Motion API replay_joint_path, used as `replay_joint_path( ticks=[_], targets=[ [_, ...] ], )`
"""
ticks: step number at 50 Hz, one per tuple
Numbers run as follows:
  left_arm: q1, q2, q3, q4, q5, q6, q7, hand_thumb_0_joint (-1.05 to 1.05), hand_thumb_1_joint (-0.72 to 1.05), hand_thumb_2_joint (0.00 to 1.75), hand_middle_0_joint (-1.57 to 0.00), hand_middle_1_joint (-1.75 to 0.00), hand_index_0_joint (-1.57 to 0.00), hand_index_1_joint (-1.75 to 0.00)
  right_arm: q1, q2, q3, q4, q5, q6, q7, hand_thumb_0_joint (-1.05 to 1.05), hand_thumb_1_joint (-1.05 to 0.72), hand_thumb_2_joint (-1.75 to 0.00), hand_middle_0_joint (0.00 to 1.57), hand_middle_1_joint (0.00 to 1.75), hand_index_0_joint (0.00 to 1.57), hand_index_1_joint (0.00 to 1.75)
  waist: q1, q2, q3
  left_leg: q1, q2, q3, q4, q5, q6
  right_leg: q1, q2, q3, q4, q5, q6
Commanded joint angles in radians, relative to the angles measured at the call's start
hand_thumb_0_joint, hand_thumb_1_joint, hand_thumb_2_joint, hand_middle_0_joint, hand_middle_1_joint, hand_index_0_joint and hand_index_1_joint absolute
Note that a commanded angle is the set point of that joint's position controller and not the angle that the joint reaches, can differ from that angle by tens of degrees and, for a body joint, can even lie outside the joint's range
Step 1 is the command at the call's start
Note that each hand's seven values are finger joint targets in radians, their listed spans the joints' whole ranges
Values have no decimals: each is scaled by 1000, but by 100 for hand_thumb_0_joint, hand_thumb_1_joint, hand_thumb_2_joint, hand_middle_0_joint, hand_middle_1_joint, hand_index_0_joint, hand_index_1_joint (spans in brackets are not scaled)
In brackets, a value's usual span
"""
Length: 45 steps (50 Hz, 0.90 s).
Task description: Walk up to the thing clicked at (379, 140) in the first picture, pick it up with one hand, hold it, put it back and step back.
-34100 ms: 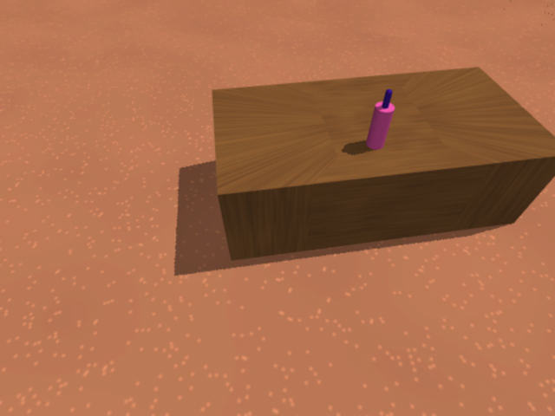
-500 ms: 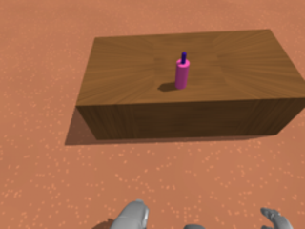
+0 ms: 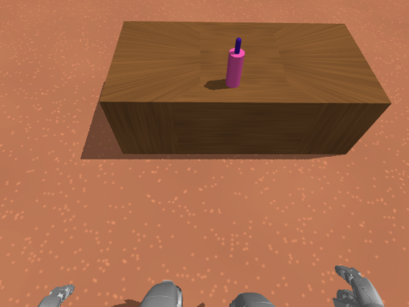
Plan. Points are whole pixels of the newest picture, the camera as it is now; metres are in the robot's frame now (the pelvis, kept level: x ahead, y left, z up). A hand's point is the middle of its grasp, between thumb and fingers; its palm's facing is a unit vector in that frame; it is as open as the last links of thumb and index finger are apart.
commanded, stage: step back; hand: right
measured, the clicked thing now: (235, 62) +1.05 -0.11 -0.22
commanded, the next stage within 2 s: stand in 1.24 s
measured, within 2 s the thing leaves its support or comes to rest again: neither
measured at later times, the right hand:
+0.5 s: hand out of the picture -0.04 -0.27 -0.14, palm faces -0.12 +0.93 -0.36, open 7.4 cm
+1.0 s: hand out of the picture +0.05 -0.25 -0.14, palm faces -0.12 +0.92 -0.36, open 7.4 cm
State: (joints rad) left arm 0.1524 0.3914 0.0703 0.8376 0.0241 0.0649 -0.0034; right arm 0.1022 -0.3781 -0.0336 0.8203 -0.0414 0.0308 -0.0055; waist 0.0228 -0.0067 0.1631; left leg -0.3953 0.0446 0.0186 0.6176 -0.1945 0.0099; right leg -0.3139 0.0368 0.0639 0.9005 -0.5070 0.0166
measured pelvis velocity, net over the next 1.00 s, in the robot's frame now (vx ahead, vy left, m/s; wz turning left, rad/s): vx -0.07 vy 0.00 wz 0.07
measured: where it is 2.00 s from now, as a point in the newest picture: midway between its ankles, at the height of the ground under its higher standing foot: outside the picture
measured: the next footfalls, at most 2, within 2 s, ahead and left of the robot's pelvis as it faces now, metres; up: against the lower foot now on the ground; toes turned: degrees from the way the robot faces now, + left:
right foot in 0.04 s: -0.03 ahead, -0.13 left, +0.00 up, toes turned +3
left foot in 0.36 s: -0.01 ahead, +0.13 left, +0.00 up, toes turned +6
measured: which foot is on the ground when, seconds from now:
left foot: down 0.00-0.06, up 0.08-0.34, down 0.36-1.00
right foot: up 0.00-0.02, down 0.04-1.00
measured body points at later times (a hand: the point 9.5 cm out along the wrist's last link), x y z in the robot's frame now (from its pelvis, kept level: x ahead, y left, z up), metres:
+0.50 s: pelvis -0.11 -0.01 +0.01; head -0.10 -0.01 +0.46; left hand -0.08 +0.32 -0.11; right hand -0.04 -0.31 -0.12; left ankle -0.11 +0.11 -0.72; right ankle -0.07 -0.13 -0.70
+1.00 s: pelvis -0.07 +0.00 +0.01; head -0.04 +0.01 +0.45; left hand -0.03 +0.32 -0.12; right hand +0.06 -0.29 -0.12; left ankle -0.05 +0.12 -0.72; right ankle -0.07 -0.13 -0.72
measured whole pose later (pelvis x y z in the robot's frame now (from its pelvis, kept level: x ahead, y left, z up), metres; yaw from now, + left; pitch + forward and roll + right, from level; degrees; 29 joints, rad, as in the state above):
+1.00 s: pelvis -0.07 +0.00 +0.01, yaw +4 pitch -2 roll +0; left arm 0.16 0.37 0.03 1.01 0.01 0.00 -0.01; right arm 0.12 -0.35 -0.03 1.03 -0.03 -0.02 0.01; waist 0.04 -0.01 0.09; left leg -0.28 0.02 0.03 0.59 -0.28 0.00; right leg -0.22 -0.03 -0.01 0.60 -0.35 0.01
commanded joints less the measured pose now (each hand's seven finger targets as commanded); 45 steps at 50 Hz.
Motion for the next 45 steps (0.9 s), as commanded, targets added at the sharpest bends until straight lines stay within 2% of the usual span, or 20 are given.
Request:
replay_joint_path(
  ticks=[1, 2, 3, 4, 5, 7, 8, 14, 17, 18, 20, 21, 23, 27, 31, 33, 34, 38, 43, 45],
  targets=[
    [152, 157, 49, 7, 7, -46, 13, 0, 90, 90, -20, -30, -20, -30, 14, -279, -80, -57, 14, 9, -16, 0, -90, -90, 20, 30, 20, 30, 19, 192, -301, 183, 165, -179, -59, 175, 149, 163, -4, -90, -487, 196, -47],
    [159, 205, 64, 12, 20, -54, 15, 0, 90, 90, -20, -30, -20, -30, 15, -233, -64, -61, 18, 11, -13, 0, -90, -90, 20, 30, 20, 30, 20, 94, -268, 16, 107, -152, 23, 18, 93, 226, -70, 50, -502, 197, -68],
    [140, 302, 91, -2, 29, -56, 15, 0, 90, 90, -20, -30, -20, -30, 17, -157, -45, -83, 24, 6, -13, 0, -90, -90, 20, 30, 20, 30, 13, -195, -197, -236, -78, -77, 193, -281, 15, 236, -272, 363, -557, 158, -135],
    [64, 395, 107, -41, 33, -55, 19, 0, 90, 90, -20, -30, -20, -30, -52, -191, -63, -88, 20, 9, -33, 0, -90, -90, 20, 30, 20, 30, 75, -274, -154, -162, -110, -167, 408, -428, -18, -38, -479, 545, -621, 179, -320],
    [25, 355, 100, -54, 20, -63, 23, 0, 90, 90, -20, -30, -20, -30, -44, -226, -77, -74, 24, 11, -33, 0, -90, -90, 20, 30, 20, 30, 42, -171, -98, -120, -87, -240, 527, -386, -23, -136, -471, 500, -618, 195, -323],
    [-92, 259, 65, -65, 23, -70, 30, 0, 90, 90, -20, -30, -20, -30, 34, -213, -67, -22, 35, 5, -28, 0, -90, -90, 20, 30, 20, 30, -37, -55, -98, -105, -142, -203, 588, -258, -16, -83, -296, 199, -500, 382, -225],
    [-95, 247, 71, -64, 27, -73, 29, 0, 90, 90, -20, -30, -20, -30, 63, -204, -64, -11, 33, 2, -25, 0, -90, -90, 20, 30, 20, 30, -38, -97, -113, -73, -138, -172, 596, -238, -25, -86, -273, 161, -499, 300, -213],
    [56, 272, 83, -15, 32, -82, 15, 0, 90, 90, -20, -30, -20, -30, 13, -203, -62, 3, 5, -27, 1, 0, -90, -90, 20, 30, 20, 30, 69, -184, -120, -87, -63, -68, 141, -351, -32, 148, -296, 245, -557, -173, -209],
    [-23, 266, 64, -21, 21, -68, 7, 0, 90, 90, -20, -30, -20, -30, 146, -189, -74, 86, 11, -44, 7, 0, -90, -90, 20, 30, 20, 30, -19, -152, -127, 237, -67, -4, -199, -197, 16, -40, -262, 146, -503, -128, -160],
    [18, 214, 43, -11, 23, -64, 5, 0, 90, 90, -20, -30, -20, -30, 173, -208, -88, 111, 5, -51, 5, 0, -90, -90, 20, 30, 20, 30, -25, -47, -132, 346, -62, -62, -238, -201, 30, -126, -204, 81, -405, -128, -126],
    [-46, 199, 41, -9, -3, -66, 4, 0, 90, 90, -20, -30, -20, -30, 141, -351, -105, 85, -3, -61, 3, 0, -90, -90, 20, 30, 20, 30, -65, 189, -84, 151, 302, -647, -453, -779, 222, -261, -61, -62, -77, -76, -28],
    [-69, 237, 53, -1, 4, -69, 1, 0, 90, 90, -20, -30, -20, -30, 96, -328, -100, 75, -2, -69, 4, 0, -90, -90, 20, 30, 20, 30, -47, 93, -10, 34, 294, -618, -461, -738, 229, -196, -83, 16, -9, -25, -34],
    [0, 191, 41, 29, -8, -78, -12, 0, 90, 90, -20, -30, -20, -30, 40, -245, -70, 71, -5, -85, -1, 0, -90, -90, 20, 30, 20, 30, -2, 76, -61, 156, 184, -409, -387, -460, 161, -176, -88, 9, -48, 83, -37],
    [9, 186, 42, 60, 0, -91, -19, 0, 90, 90, -20, -30, -20, -30, 69, -252, -82, 83, -10, -72, 9, 0, -90, -90, 20, 30, 20, 30, -36, 177, -90, 114, 153, -297, -352, -407, 150, -30, -52, -69, -210, 41, -29],
    [93, 186, 51, 114, 16, -114, 3, 0, 90, 90, -20, -30, -20, -30, 48, -182, -58, 65, 14, -47, 12, 0, -90, -90, 20, 30, 20, 30, 29, 54, -128, -60, 71, -157, -114, -291, 71, 301, -29, -47, -499, 191, -58],
    [121, 318, 77, 110, 21, -126, 10, 0, 90, 90, -20, -30, -20, -30, 26, -157, -50, 52, 15, -49, 1, 0, -90, -90, 20, 30, 20, 30, 57, -168, -108, -184, -70, -81, 237, -387, 3, 222, -395, 487, -675, -117, -227],
    [69, 318, 77, 83, 17, -130, 10, 0, 90, 90, -20, -30, -20, -30, 51, -197, -62, 66, 11, -52, -3, 0, -90, -90, 20, 30, 20, 30, 35, -100, -65, -169, -36, -149, 297, -372, 0, 163, -437, 503, -657, -54, -276],
    [8, 248, 55, 72, 9, -137, 13, 0, 90, 90, -20, -30, -20, -30, 100, -174, -58, 109, 19, -63, 6, 0, -90, -90, 20, 30, 20, 30, 2, -102, -111, -37, -6, -104, 195, -265, -4, 117, -311, 212, -576, 286, -205],
    [-40, 221, 23, 65, -7, -112, 11, 0, 90, 90, -20, -30, -20, -30, 105, -138, -56, 141, 11, -68, 1, 0, -90, -90, 20, 30, 20, 30, -36, -131, -167, 231, -44, 19, -151, 8, 0, 34, -222, 40, -399, 604, -129],
    [-13, 159, -1, 62, -18, -102, 11, 0, 90, 90, -20, -30, -20, -30, 90, -191, -65, 140, 5, -75, -10, 0, -90, -90, 20, 30, 20, 30, -22, 12, -220, 327, 107, -170, -190, 191, 49, -33, -145, 3, -321, 482, -58]
  ],
)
